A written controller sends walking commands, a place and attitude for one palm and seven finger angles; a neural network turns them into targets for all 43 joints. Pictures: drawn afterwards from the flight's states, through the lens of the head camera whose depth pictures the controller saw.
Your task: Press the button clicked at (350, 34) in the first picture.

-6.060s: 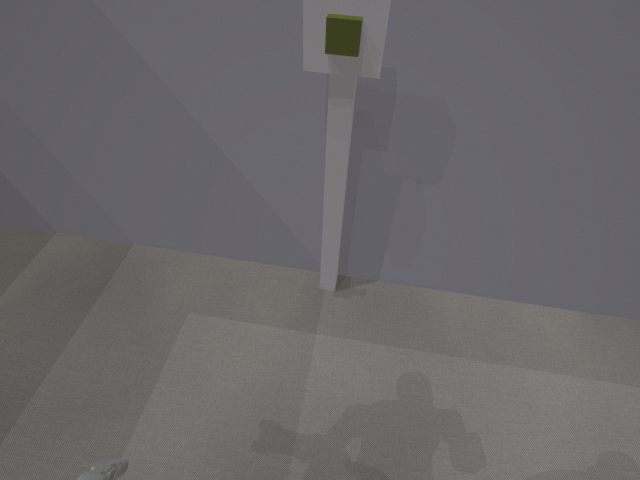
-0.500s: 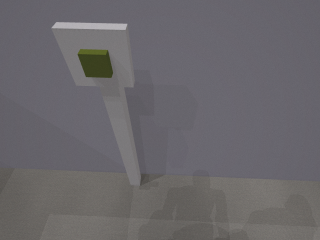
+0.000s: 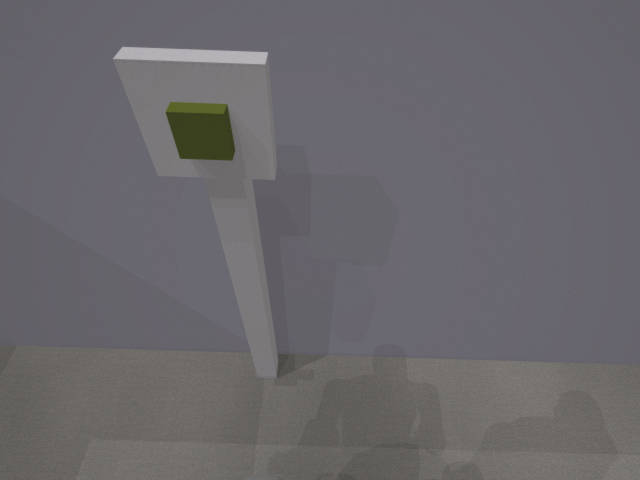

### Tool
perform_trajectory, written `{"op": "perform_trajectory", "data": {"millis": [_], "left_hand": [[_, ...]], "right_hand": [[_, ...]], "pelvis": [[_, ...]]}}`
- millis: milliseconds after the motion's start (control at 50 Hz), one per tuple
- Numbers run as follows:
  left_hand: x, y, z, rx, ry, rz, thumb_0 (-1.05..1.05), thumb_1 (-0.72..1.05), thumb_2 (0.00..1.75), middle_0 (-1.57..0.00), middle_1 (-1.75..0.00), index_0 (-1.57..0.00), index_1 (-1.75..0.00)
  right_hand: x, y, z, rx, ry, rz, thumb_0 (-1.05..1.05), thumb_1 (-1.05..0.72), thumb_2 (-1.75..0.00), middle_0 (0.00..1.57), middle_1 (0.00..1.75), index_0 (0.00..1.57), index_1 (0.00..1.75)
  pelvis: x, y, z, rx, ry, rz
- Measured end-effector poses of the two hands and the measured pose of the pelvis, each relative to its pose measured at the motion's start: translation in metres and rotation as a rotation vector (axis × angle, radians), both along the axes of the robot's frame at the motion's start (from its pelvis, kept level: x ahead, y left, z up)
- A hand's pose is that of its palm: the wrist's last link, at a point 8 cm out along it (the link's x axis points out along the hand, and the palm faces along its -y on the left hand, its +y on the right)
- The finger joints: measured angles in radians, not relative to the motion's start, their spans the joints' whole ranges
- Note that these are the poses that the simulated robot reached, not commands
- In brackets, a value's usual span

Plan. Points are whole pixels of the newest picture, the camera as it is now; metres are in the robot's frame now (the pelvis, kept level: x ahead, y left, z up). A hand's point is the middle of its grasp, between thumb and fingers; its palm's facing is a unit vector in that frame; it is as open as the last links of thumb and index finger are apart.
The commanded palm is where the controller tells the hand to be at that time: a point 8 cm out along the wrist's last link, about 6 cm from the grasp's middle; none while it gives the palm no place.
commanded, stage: come to a stop and stand still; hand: left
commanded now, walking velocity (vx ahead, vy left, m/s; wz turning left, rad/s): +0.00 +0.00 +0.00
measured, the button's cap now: (203, 130) +0.47 +0.20 +0.19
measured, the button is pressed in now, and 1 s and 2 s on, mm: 0 0 0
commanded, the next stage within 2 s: look again from close up in 0.60 s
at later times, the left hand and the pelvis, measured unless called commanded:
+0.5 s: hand out of the picture -0.05 +0.25 -0.17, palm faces +0.04 -0.98 -0.22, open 7.4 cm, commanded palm none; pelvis -0.03 +0.07 +0.01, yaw +1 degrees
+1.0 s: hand out of the picture -0.10 +0.21 -0.17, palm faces +0.07 -0.99 -0.15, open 7.4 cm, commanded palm none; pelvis -0.03 +0.06 +0.01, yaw +3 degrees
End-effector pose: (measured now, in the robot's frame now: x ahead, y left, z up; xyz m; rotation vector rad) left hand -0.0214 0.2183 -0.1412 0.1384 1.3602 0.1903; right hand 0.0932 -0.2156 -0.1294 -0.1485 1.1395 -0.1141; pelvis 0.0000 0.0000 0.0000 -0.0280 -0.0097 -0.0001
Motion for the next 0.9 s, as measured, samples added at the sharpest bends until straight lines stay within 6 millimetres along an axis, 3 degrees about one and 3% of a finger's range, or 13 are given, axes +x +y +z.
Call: {"op": "perform_trajectory", "data": {"millis": [100,200,280,380,660,780,900], "left_hand": [[0.021,0.035,-0.007,0.016,-0.061,-0.018,0.0,0.9,0.9,-0.2,-0.3,-0.2,-0.3],[0.036,0.062,0.0,0.031,-0.108,-0.039,0.0,0.91,0.9,-0.2,-0.3,-0.2,-0.3],[0.03,0.075,0.007,0.035,-0.1,-0.048,0.0,0.91,0.9,-0.2,-0.3,-0.2,-0.3],[0.006,0.083,0.01,0.031,-0.036,-0.038,0.0,0.91,0.9,-0.2,-0.3,-0.2,-0.3],[-0.074,0.064,0.004,-0.045,0.145,0.041,0.0,0.91,0.9,-0.2,-0.3,-0.2,-0.3],[-0.09,0.051,0.003,-0.069,0.183,0.06,0.0,0.91,0.9,-0.2,-0.3,-0.2,-0.3],[-0.093,0.042,0.004,-0.076,0.193,0.062,0.0,0.91,0.9,-0.2,-0.3,-0.2,-0.3]], "right_hand": [[-0.034,0.015,-0.006,-0.026,0.02,-0.029,0.0,-0.92,-0.9,0.2,0.3,0.2,0.3],[-0.073,0.029,-0.009,-0.037,0.108,-0.019,0.0,-0.93,-0.9,0.2,0.3,0.2,0.3],[-0.097,0.042,-0.009,-0.023,0.164,-0.02,0.0,-0.92,-0.9,0.2,0.3,0.2,0.3],[-0.114,0.055,-0.007,-0.01,0.202,-0.029,0.01,-0.91,-0.9,0.2,0.3,0.2,0.3],[-0.109,0.062,0.0,-0.031,0.217,-0.002,0.01,-0.91,-0.9,0.2,0.3,0.2,0.3],[-0.101,0.059,0.002,-0.039,0.214,0.011,0.01,-0.91,-0.9,0.2,0.3,0.2,0.3],[-0.097,0.053,0.003,-0.041,0.211,0.013,0.01,-0.92,-0.9,0.2,0.3,0.2,0.3]], "pelvis": [[-0.005,0.024,-0.007,0.01,-0.023,0.007],[-0.017,0.044,-0.004,0.018,-0.013,0.001],[-0.025,0.055,0.0,0.017,0.001,0.006],[-0.029,0.064,0.006,0.016,0.011,0.009],[-0.031,0.071,0.011,0.019,0.006,0.036],[-0.031,0.069,0.011,0.023,0.01,0.044],[-0.029,0.064,0.012,0.025,0.014,0.045]]}}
